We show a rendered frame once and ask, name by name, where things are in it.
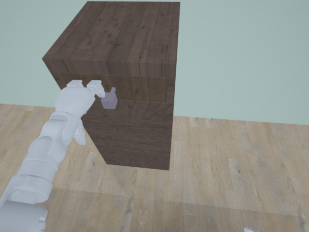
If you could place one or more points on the robot left upper arm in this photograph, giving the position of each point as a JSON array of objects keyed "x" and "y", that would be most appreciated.
[{"x": 22, "y": 217}]

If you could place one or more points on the cabinet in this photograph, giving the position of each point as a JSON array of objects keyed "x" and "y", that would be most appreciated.
[{"x": 136, "y": 38}]

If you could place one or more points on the left robot forearm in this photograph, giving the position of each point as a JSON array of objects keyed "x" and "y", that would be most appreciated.
[{"x": 33, "y": 182}]

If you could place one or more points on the left robot hand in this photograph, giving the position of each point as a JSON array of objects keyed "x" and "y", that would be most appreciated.
[{"x": 76, "y": 100}]

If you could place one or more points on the drawer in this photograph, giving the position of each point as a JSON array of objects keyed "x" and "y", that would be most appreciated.
[{"x": 133, "y": 88}]

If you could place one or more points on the handle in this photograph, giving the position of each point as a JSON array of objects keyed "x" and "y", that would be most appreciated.
[{"x": 110, "y": 99}]

